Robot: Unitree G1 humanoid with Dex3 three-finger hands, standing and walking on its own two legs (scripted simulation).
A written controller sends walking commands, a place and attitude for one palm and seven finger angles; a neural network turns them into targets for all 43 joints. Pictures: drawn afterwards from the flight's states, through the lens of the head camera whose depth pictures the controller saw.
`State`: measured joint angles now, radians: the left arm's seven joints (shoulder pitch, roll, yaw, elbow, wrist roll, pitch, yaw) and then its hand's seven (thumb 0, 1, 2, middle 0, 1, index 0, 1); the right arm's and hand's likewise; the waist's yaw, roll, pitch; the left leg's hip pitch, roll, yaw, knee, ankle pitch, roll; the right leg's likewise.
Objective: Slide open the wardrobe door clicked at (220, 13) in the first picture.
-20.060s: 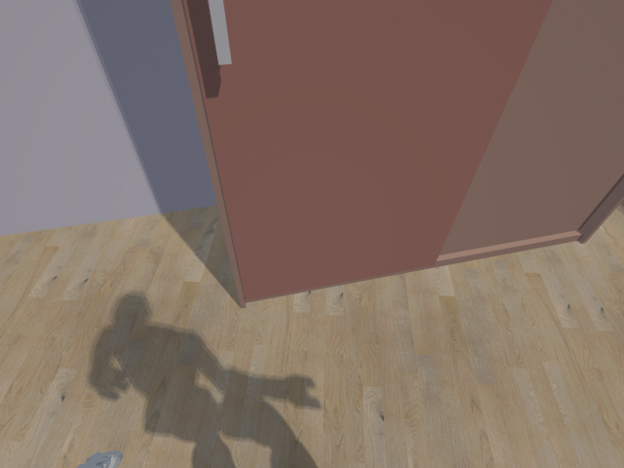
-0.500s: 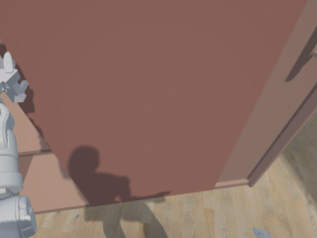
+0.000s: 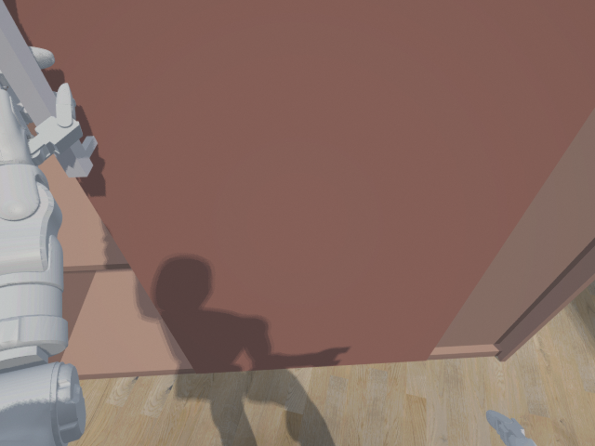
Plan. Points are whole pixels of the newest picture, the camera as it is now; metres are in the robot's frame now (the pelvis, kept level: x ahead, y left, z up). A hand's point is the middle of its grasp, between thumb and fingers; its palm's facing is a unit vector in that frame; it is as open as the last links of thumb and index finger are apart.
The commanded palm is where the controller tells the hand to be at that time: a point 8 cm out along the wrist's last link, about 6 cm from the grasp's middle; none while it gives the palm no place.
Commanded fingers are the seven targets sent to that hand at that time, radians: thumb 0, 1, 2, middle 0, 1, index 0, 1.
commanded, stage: stop walking and hold the door there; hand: left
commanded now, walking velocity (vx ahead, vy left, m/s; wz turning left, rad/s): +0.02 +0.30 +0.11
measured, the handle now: (42, 80) +0.43 +0.30 +0.29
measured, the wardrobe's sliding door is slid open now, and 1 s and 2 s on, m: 0.46 0.46 0.46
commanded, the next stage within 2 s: loosen the grip on the handle in 1.24 s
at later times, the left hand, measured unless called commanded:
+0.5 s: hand (64, 125) +0.39 +0.28 +0.25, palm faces +0.24 -0.96 -0.13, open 6.4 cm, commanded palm +0.37 +0.30 +0.23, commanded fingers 0.00 0.90 0.90 -0.45 -1.40 -0.45 -1.40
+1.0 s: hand (57, 129) +0.38 +0.28 +0.26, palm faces +0.08 -0.99 -0.12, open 7.0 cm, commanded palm +0.37 +0.30 +0.23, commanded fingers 0.00 0.90 0.90 -0.45 -1.40 -0.45 -1.40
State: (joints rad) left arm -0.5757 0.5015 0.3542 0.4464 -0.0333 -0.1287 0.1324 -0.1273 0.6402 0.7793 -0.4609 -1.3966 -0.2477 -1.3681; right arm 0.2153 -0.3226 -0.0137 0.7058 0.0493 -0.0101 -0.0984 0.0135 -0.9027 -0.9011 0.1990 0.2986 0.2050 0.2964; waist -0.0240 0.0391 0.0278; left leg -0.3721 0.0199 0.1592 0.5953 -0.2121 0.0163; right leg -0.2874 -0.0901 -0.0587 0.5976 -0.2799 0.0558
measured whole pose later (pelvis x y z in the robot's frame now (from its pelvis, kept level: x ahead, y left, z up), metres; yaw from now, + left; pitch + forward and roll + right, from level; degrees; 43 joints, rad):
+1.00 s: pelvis -0.03 +0.17 +0.01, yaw +3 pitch -1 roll +0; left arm -0.73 0.17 -0.01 0.21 -0.04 -0.08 0.12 -0.04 0.66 0.73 -0.31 -1.39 -0.19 -1.30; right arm 0.11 -0.20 0.02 0.66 0.02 -0.08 -0.02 0.01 -0.90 -0.90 0.20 0.30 0.20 0.30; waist 0.04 0.02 0.14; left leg -0.29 0.05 0.09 0.56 -0.25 0.01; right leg -0.31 -0.03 -0.02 0.73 -0.43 0.02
